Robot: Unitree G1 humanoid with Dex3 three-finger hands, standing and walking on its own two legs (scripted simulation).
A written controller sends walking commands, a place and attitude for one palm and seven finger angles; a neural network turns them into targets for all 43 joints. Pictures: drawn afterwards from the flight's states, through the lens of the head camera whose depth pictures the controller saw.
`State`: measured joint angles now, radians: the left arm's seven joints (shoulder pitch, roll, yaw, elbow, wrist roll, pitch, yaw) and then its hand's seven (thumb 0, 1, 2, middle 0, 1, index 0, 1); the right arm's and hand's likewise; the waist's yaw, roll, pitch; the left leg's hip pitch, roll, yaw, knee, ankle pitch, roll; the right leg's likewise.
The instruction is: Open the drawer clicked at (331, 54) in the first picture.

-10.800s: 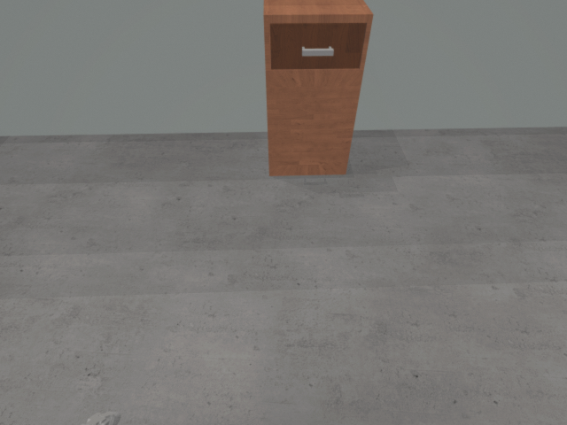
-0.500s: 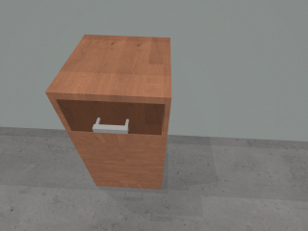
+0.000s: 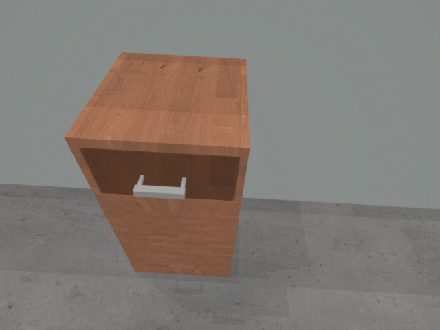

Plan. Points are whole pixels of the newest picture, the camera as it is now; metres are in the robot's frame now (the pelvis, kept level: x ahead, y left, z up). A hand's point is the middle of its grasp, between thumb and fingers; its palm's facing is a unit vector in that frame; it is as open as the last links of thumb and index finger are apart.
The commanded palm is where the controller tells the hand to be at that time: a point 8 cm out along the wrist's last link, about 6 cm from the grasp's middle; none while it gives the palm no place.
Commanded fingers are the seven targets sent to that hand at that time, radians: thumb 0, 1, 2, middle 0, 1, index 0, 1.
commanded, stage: shuffle to correct the standing spot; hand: left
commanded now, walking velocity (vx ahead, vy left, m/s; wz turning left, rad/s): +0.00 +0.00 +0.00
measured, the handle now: (161, 185) +0.47 +0.18 -0.08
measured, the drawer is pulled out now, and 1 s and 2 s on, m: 0.00 0.00 0.00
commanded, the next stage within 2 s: come to a stop and stand still in 0.20 s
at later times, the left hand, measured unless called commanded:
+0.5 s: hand out of the picture -0.06 +0.17 -0.17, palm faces +0.01 -0.97 -0.25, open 7.4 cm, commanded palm none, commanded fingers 0.00 0.90 0.90 -0.20 -0.30 -0.20 -0.30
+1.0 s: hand out of the picture -0.11 +0.16 -0.18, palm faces +0.11 -0.98 -0.14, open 7.4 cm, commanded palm none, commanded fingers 0.00 0.90 0.90 -0.20 -0.30 -0.20 -0.30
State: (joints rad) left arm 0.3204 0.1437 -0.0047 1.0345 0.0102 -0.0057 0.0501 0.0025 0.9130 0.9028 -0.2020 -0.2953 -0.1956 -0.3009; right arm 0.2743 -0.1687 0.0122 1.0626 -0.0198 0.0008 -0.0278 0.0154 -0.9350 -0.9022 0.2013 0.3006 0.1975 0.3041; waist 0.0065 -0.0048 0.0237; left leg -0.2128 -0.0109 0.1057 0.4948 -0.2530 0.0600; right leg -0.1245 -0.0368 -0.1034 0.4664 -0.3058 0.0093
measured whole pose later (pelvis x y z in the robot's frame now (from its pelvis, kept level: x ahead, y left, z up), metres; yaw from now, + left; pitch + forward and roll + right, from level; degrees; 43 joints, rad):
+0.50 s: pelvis -0.07 -0.02 -0.01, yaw -3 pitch -1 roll +1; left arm 0.33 0.15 0.03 1.00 0.03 0.03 0.03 0.00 0.91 0.90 -0.20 -0.30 -0.19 -0.30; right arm 0.21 -0.19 -0.04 1.04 -0.03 0.04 -0.03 0.01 -0.91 -0.90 0.20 0.30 0.20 0.30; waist 0.01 0.02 0.03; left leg -0.33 0.01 0.15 0.50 -0.16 0.04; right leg -0.18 -0.04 -0.04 0.54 -0.36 -0.01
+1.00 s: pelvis -0.07 +0.00 +0.00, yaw +1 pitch -2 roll +0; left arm 0.37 0.12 0.02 1.11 0.02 0.01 0.04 0.00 0.91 0.90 -0.20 -0.30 -0.20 -0.30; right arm 0.28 -0.15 0.00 1.10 -0.02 0.01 -0.04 0.02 -0.93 -0.90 0.20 0.30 0.20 0.30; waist 0.03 -0.02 0.02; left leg -0.19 0.01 0.10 0.49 -0.28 0.04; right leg -0.13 -0.07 -0.10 0.46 -0.30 0.04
